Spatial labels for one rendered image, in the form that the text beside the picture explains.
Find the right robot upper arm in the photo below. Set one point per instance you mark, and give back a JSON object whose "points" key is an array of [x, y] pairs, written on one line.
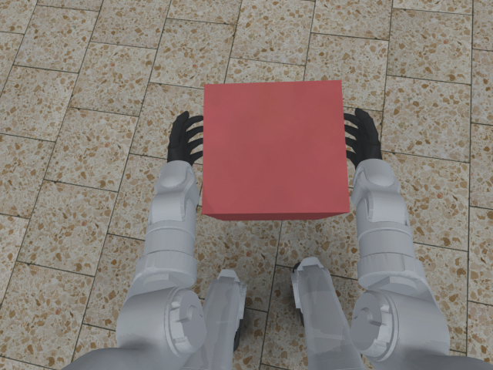
{"points": [[399, 332]]}

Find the robot right thigh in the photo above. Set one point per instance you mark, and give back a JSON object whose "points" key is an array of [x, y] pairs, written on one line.
{"points": [[329, 346]]}

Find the left robot hand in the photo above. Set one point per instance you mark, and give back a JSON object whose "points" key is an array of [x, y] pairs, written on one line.
{"points": [[179, 148]]}

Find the right robot forearm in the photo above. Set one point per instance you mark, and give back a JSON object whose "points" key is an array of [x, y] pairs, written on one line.
{"points": [[384, 234]]}

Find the left robot forearm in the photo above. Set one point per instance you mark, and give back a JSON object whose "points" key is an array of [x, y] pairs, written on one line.
{"points": [[167, 259]]}

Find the carton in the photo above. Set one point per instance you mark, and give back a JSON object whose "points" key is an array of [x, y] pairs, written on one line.
{"points": [[274, 151]]}

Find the left robot upper arm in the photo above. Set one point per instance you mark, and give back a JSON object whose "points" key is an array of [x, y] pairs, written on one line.
{"points": [[157, 330]]}

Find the right robot hand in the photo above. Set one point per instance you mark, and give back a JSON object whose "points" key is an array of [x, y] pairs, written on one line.
{"points": [[367, 145]]}

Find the robot right shin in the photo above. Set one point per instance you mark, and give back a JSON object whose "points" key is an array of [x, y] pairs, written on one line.
{"points": [[311, 261]]}

